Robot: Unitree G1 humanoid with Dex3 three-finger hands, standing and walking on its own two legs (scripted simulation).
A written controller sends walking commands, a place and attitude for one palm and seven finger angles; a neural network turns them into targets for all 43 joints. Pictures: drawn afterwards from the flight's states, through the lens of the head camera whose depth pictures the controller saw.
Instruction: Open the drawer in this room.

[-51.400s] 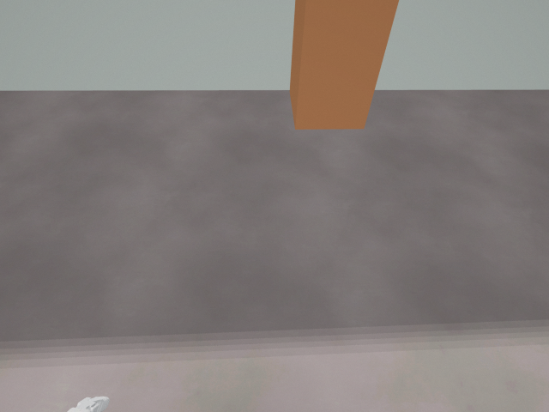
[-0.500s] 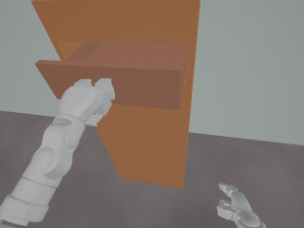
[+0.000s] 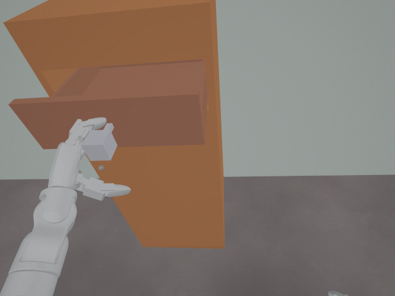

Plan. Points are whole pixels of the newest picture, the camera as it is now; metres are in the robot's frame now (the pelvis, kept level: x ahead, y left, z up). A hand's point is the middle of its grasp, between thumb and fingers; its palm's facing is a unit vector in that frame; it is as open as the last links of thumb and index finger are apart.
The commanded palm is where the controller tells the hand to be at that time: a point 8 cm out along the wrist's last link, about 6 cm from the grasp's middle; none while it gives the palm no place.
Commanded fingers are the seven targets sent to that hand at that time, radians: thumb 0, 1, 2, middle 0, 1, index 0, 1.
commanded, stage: relax the arm and regain balance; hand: left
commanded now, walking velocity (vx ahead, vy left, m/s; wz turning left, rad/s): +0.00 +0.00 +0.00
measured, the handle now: (103, 138) +0.37 +0.20 +0.18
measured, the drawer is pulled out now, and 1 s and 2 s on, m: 0.14 0.14 0.14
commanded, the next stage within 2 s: stand and wait in 0.94 s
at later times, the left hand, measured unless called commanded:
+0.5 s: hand out of the picture -0.03 +0.21 -0.16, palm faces +0.02 -0.95 -0.32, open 16.3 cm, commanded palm none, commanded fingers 0.00 -0.50 0.30 -0.15 -0.30 -0.15 -0.30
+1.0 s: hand out of the picture -0.10 +0.19 -0.16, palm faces +0.08 -0.95 -0.30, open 16.3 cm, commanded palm none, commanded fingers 0.00 -0.50 0.30 -0.15 -0.30 -0.15 -0.30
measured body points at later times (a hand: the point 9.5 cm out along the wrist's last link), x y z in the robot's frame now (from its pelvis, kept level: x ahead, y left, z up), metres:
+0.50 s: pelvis -0.06 -0.03 +0.01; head -0.04 -0.01 +0.46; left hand -0.03 +0.26 -0.14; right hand -0.11 -0.29 -0.13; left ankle -0.03 +0.11 -0.73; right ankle +0.03 -0.11 -0.73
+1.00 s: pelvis -0.07 -0.02 +0.00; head -0.07 -0.04 +0.45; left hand -0.10 +0.24 -0.14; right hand +0.00 -0.27 -0.15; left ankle -0.04 +0.11 -0.72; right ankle +0.03 -0.11 -0.73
